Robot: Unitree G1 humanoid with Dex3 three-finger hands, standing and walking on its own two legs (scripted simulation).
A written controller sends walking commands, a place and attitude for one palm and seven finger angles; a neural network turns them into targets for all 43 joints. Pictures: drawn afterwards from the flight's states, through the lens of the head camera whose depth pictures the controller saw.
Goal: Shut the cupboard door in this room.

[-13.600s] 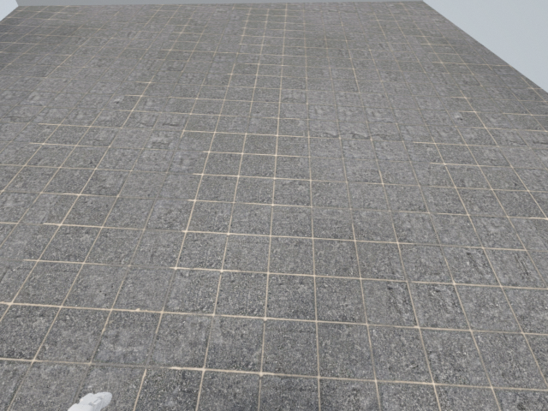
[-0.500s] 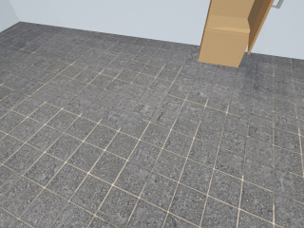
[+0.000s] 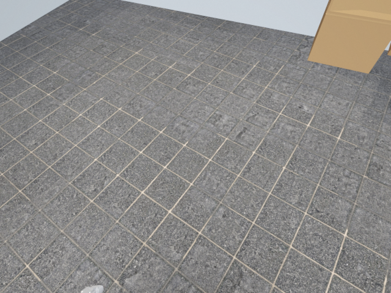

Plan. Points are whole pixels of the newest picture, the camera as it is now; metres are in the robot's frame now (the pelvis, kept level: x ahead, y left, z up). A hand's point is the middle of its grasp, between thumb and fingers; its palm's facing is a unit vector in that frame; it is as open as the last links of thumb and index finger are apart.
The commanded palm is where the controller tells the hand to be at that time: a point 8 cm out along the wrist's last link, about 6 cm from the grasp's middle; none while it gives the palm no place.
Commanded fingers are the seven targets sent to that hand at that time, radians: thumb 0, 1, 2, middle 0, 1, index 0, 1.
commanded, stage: turn or walk to find it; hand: left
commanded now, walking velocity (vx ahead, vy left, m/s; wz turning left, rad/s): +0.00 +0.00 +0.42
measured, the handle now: out of the picture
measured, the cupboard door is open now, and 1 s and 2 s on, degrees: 82 82 82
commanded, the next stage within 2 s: none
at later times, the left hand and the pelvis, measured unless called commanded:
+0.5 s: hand out of the picture -0.06 +0.15 -0.17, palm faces +0.26 -0.94 -0.24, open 7.4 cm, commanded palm none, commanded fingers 0.00 0.90 0.90 -0.20 -0.30 -0.20 -0.30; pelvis +0.00 -0.02 +0.00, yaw +13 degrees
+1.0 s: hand out of the picture +0.03 +0.23 -0.15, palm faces +0.38 -0.89 -0.25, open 7.4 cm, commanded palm none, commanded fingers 0.00 0.90 0.90 -0.20 -0.30 -0.20 -0.30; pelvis +0.00 -0.01 +0.01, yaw +23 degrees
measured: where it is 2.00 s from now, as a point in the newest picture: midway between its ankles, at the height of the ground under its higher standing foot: outside the picture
